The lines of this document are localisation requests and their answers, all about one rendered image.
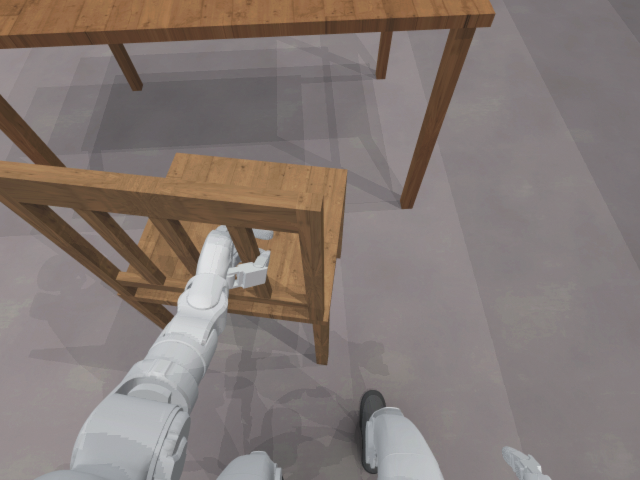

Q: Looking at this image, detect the robot left forearm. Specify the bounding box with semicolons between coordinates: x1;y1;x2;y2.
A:
70;273;229;470

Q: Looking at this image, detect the left robot thigh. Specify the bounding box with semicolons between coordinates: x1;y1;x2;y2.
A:
216;454;282;480

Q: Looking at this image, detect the robot left hand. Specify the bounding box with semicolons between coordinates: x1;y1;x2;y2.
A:
196;225;274;289

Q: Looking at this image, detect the robot right hand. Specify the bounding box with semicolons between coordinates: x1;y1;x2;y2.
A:
502;446;551;480

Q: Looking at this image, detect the chair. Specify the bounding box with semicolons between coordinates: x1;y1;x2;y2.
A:
0;153;347;365

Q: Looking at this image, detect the table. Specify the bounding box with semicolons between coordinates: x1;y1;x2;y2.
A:
0;0;496;209

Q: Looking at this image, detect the robot left upper arm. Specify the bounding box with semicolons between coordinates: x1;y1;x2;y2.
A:
34;393;191;480

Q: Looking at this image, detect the right robot foot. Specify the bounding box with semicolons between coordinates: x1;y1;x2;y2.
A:
359;390;386;474

